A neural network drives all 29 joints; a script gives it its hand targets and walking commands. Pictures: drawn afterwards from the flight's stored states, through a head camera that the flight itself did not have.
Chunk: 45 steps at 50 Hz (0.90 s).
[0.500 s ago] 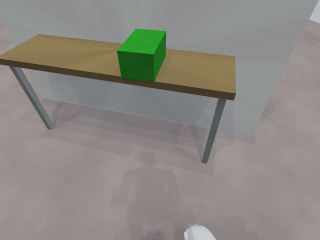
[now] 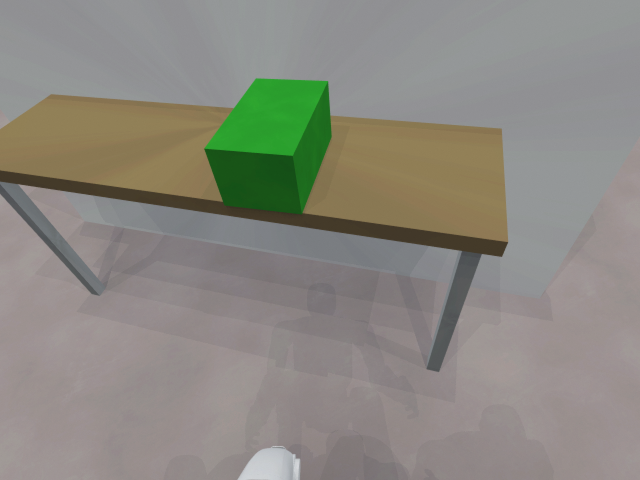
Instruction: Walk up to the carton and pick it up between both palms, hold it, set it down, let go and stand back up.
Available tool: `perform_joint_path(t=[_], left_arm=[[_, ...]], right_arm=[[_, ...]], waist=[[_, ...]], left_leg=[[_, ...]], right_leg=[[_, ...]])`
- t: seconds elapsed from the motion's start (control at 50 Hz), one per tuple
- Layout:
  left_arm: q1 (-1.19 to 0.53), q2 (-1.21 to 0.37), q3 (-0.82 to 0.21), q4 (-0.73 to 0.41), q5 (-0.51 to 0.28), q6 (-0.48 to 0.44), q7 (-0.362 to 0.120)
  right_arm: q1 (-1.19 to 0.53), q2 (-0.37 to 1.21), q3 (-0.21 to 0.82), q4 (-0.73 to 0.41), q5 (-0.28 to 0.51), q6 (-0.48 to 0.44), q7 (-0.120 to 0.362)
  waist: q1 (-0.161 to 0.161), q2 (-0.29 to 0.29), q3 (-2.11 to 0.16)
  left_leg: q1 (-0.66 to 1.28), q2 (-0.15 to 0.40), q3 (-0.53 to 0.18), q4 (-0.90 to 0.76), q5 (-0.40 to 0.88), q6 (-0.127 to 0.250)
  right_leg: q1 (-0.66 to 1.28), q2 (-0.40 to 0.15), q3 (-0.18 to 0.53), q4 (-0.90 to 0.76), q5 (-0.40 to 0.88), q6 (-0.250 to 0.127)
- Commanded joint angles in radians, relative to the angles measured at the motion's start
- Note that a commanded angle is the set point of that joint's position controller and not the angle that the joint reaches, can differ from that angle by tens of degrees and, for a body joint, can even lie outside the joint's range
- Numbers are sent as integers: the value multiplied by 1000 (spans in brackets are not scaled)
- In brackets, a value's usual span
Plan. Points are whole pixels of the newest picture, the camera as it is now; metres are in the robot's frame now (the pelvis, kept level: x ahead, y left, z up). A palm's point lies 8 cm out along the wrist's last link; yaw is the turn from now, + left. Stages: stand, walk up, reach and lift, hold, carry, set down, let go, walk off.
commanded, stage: walk up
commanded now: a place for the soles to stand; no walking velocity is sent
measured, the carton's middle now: (277, 141) +0.81 +0.15 -0.02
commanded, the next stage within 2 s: none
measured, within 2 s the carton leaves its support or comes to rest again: neither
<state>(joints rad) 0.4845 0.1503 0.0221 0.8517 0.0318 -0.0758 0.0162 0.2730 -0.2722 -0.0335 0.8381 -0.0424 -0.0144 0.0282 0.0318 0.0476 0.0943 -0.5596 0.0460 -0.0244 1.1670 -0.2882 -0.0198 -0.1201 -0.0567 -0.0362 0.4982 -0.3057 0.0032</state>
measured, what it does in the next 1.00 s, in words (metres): walks ahead: left foot, then right foot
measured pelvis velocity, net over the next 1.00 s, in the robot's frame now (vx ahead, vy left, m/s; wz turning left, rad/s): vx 0.24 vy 0.11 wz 0.09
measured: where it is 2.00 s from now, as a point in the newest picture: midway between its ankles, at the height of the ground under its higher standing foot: (267, 471)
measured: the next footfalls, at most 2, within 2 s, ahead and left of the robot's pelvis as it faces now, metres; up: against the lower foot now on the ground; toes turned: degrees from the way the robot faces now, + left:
left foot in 0.20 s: +0.25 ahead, +0.23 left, +0.00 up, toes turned +9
right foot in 0.68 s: +0.35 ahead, +0.02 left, +0.00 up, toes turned -2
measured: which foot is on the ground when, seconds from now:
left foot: up 0.00-0.18, down 0.20-1.00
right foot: down 0.00-0.24, up 0.26-0.66, down 0.68-1.00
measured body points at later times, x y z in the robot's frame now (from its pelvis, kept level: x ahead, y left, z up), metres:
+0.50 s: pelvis +0.18 +0.12 +0.00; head +0.19 +0.13 +0.45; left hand +0.23 +0.36 -0.14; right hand +0.17 -0.12 -0.14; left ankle +0.20 +0.18 -0.74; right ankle +0.22 -0.03 -0.66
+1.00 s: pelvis +0.24 +0.11 -0.01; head +0.24 +0.11 +0.44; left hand +0.31 +0.33 -0.15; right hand +0.28 -0.11 -0.16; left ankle +0.21 +0.22 -0.74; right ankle +0.31 +0.02 -0.74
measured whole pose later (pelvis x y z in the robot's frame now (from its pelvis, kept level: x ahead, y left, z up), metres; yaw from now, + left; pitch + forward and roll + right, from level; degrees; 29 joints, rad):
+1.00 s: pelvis +0.24 +0.11 -0.01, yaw +5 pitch -3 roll +1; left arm 0.15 0.16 -0.05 0.98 -0.01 0.01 0.01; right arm 0.32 -0.18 0.03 0.95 -0.01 -0.02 -0.01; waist -0.01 -0.01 0.05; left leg -0.18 0.00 0.07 0.56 -0.33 0.01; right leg -0.31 -0.05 -0.12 0.56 -0.21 -0.04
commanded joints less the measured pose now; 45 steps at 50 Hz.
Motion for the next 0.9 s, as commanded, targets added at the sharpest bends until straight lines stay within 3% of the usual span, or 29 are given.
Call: perform_joint_path(t=[0.0,0.06,0.1,0.12,0.16,0.18,0.2,0.22,0.24,0.26,0.3,0.34,0.38,0.42,0.46,0.52,0.56,0.6,0.64,0.66,0.68,0.7,0.72,0.74,0.78,0.8,0.84,0.86,0.88], left_arm=[[-22,186,35,-75,15,-47,5],[-12,220,37,-71,36,-42,1],[-25,256,44,-67,40,-29,3],[-42,263,42,-64,39,-21,3],[54,179,6,-45,37,0,-9],[145,106,-15,-48,28,13,-19],[187,124,-6,-80,-5,31,-17],[130,166,2,-76,-7,43,-11],[64,188,5,-85,0,41,-6],[16,184,5,-90,1,35,-5],[-33,149,0,-87,0,21,-13],[-43,135,-1,-86,7,16,-16],[-33,124,-1,-59,13,25,-25],[-46,114,-3,-52,19,38,-29],[-73,108,-8,-51,17,49,-21],[-186,78,-29,-67,3,49,2],[-235,76,-31,-62,5,50,10],[-225,89,-27,-44,6,51,26],[-151,122,-24,-12,5,44,35],[-109,150,-21,10,3,40,35],[-91,180,-10,19,-1,40,37],[-123,195,-5,20,-31,51,31],[-221,200,-8,18,-60,61,28],[-279,195,-11,14,-65,65,27],[-304,170,-27,14,-46,70,23],[-316,179,-30,20,-40,70,23],[-354,181,-35,52,-45,69,15],[-339,169,-38,64,-47,68,9],[-300,152,-42,80,-49,67,1]], right_arm=[[-12,27,16,-72,-9,-8,28],[-25,5,4,-66,-18,-19,30],[24,-16,-11,-50,-26,-23,23],[85,-34,-23,-33,-28,-28,18],[278,-121,-67,31,-26,-39,3],[307,-167,-75,31,-28,-37,-4],[285,-239,-90,10,16,-23,-19],[249,-230,-93,-1,49,-12,-31],[207,-182,-74,-18,66,-13,-34],[197,-150,-62,-31,60,-18,-38],[183,-104,-48,-30,37,-32,-45],[163,-35,-33,-12,23,-43,-32],[186,-8,-26,-5,15,-51,-29],[182,-22,-28,-8,23,-53,-33],[160,-26,-26,-13,26,-50,-38],[157,-11,-10,-6,22,-40,-42],[223,-17,-8,18,12,-33,-43],[214,-56,-11,14,7,-15,-47],[173,-72,1,11,19,-9,-45],[196,-56,13,17,29,-13,-41],[228,-28,22,21,35,-14,-40],[302,20,40,41,35,0,-50],[324,40,51,65,35,21,-62],[283,11,41,66,29,27,-70],[198,-34,30,52,32,20,-60],[193,-15,36,63,34,16,-51],[180,34,54,78,29,-5,-39],[191,31,56,84,24,-13,-38],[148,-1,49,84,31,-19,-43]], waist=[[-38,-237,74],[-25,-250,49],[-44,-216,35],[-78,-161,24],[-134,81,-90],[-105,254,-160],[-98,302,-150],[-114,265,-118],[-106,220,-60],[-104,183,-27],[-81,130,17],[-47,77,19],[-34,15,4],[-30,-4,6],[-22,-5,30],[-39,44,61],[-68,60,36],[-67,76,-9],[-14,12,-61],[-1,-47,-107],[-1,-124,-159],[-33,-171,-198],[-60,-199,-175],[-62,-236,-175],[-49,-244,-111],[-60,-229,-62],[-71,-185,-31],[-65,-158,-64],[-36,-125,-47]], left_leg=[[13,64,29,-333,191,-19],[127,58,50,-472,204,0],[231,55,51,-526,174,19],[331,45,62,-572,185,30],[561,10,15,-602,71,53],[614,180,-261,-674,-38,85],[649,282,-578,-857,-195,163],[609,334,-700,-981,-347,196],[554,317,-662,-1017,-301,175],[514,296,-552,-987,-127,132],[405,252,-324,-913,180,97],[340,204,-221,-912,222,100],[337,178,-178,-933,168,80],[335,164,-146,-957,100,94],[303,162,-104,-951,134,114],[248,135,-19,-847,466,103],[309,143,-21,-764,695,85],[349,154,-37,-681,759,73],[307,146,-41,-606,645,37],[284,122,-33,-568,547,16],[258,63,9,-454,334,-4],[287,1,23,-358,23,-32],[291,4,10,-376,-175,-31],[307,8,-2,-398,-239,-6],[357,-6,-3,-528,-238,32],[388,-1,2,-618,-142,42],[419,37,-29,-698,114,51],[405,46,-37,-693,149,58],[350,66,-66,-716,83,67]], right_leg=[[-103,-203,72,-189,388,-187],[-83,-224,55,-168,353,-172],[-95,-264,79,-144,256,-173],[-137,-261,69,-81,199,-166],[-203,-110,-35,333,128,-108],[-290,7,-89,574,-170,-62],[-429,70,-21,696,-280,-30],[-474,35,9,756,-280,-33],[-493,13,45,798,-221,-36],[-487,-6,70,821,-174,-36],[-418,-40,93,742,-118,-39],[-351,-48,102,668,-80,-41],[-334,-30,82,631,-16,-36],[-360,-18,54,584,42,-21],[-370,-16,32,508,82,-5],[-278,-14,-2,303,129,-2],[-252,10,-31,257,162,-7],[-201,25,-45,198,188,-26],[-61,-7,-10,39,364,-59],[15,-63,55,-2,472,-82],[66,-193,183,6,596,-141],[26,-319,318,-20,594,-251],[-47,-364,370,-64,477,-318],[-105,-361,400,-124,256,-310],[-207,-265,272,-196,107,-225],[-259,-214,218,-195,43,-170],[-274,-139,127,-137,80,-85],[-233,-119,101,-107,97,-70],[-212,-99,87,-105,58,-59]])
